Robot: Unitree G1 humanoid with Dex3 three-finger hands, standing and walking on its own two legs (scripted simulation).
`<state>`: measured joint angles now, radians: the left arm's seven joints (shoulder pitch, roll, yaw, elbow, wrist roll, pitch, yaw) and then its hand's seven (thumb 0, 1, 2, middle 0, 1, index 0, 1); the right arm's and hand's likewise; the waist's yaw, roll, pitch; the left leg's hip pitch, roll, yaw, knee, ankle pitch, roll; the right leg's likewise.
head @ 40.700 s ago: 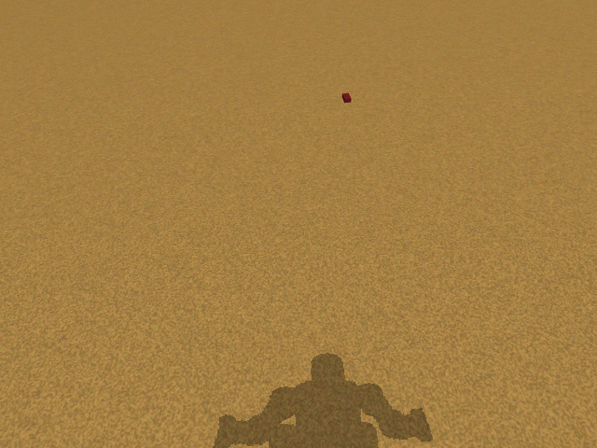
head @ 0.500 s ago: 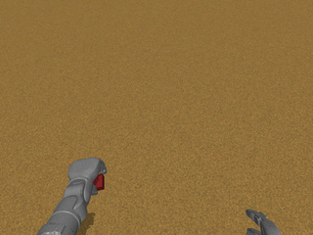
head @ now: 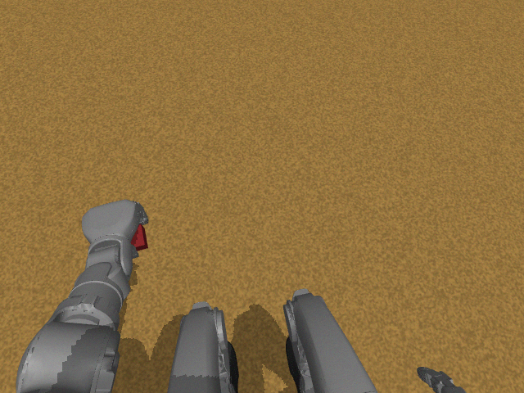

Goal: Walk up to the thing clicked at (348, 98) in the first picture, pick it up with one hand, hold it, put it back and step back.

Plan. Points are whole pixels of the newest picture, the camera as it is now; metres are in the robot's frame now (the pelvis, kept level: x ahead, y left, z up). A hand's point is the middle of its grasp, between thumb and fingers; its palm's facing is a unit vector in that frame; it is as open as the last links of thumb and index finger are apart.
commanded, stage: crouch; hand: left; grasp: from above
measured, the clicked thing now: (125, 241) +0.41 +0.23 -0.17
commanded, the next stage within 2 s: lower in 1.12 s
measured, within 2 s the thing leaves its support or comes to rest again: neither
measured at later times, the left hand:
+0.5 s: hand (150, 250) +0.43 +0.23 -0.31, palm faces -0.44 -0.09 -0.90, open 7.1 cm
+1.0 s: hand (158, 251) +0.45 +0.23 -0.39, palm faces -0.44 -0.09 -0.89, open 7.0 cm
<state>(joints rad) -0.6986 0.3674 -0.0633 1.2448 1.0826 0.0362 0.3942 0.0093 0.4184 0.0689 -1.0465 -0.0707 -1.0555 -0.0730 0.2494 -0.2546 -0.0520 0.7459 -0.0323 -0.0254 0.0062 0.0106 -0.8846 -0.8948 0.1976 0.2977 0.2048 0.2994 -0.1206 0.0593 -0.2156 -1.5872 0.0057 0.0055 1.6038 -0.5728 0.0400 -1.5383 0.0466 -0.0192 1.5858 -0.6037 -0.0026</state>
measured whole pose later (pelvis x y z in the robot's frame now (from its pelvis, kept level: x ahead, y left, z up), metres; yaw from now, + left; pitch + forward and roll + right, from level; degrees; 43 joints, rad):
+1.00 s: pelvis -0.02 -0.01 -0.21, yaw -6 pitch +36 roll -7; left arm -0.96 0.65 0.10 1.49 1.18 -0.11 0.46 0.01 0.44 0.03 -1.05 -0.04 -1.06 -0.04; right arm 0.16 -0.25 0.06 0.78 -0.14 -0.09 0.14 0.01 -0.90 -0.90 0.20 0.30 0.21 0.30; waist -0.22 -0.01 -0.07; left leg -2.27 0.05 -0.08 2.32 -0.68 0.03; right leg -2.20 0.07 -0.13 2.26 -0.69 -0.03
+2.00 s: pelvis -0.02 -0.01 -0.26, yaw -11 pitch +31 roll -11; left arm -1.01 0.85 0.18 1.67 1.21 -0.16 0.56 0.01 0.44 0.00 -1.07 0.00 -1.08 0.00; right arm 0.14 -0.29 0.20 0.72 -0.21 -0.16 0.20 0.00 -0.90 -0.90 0.20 0.30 0.21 0.30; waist -0.31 -0.08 0.08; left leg -2.38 0.05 -0.16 2.52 -0.71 0.04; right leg -2.27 0.08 -0.22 2.40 -0.69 -0.02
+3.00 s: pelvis -0.03 +0.00 -0.26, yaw -14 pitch +27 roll -15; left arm -1.06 1.00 0.13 1.80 1.20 -0.18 0.65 -0.01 0.43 0.00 -1.09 -0.04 -1.09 -0.02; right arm 0.10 -0.34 0.33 0.66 -0.24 -0.27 0.28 0.00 -0.90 -0.90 0.20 0.30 0.20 0.30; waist -0.37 -0.15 0.17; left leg -2.34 0.06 -0.23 2.55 -0.71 0.04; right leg -2.22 0.11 -0.27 2.37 -0.67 0.00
